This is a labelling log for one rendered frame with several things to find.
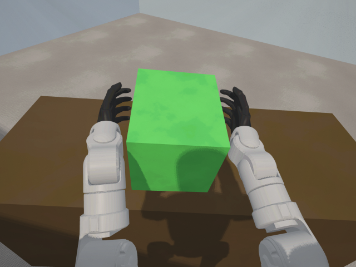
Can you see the robot right forearm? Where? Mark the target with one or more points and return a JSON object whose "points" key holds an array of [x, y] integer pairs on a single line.
{"points": [[273, 209]]}

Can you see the pedestal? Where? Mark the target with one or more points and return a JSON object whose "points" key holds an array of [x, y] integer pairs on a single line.
{"points": [[42, 199]]}

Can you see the robot left hand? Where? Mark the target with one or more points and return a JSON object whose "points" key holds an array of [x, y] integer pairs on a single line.
{"points": [[108, 110]]}

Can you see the carton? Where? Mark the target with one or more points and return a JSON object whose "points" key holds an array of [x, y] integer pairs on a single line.
{"points": [[177, 138]]}

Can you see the right robot upper arm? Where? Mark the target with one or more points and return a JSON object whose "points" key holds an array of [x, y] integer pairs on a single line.
{"points": [[294, 249]]}

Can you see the robot right hand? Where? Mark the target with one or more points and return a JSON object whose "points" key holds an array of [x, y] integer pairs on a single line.
{"points": [[239, 114]]}

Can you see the left robot upper arm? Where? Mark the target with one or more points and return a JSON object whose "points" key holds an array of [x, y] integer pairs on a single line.
{"points": [[108, 253]]}

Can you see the robot left forearm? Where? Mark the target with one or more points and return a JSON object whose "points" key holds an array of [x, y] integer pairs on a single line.
{"points": [[105, 211]]}

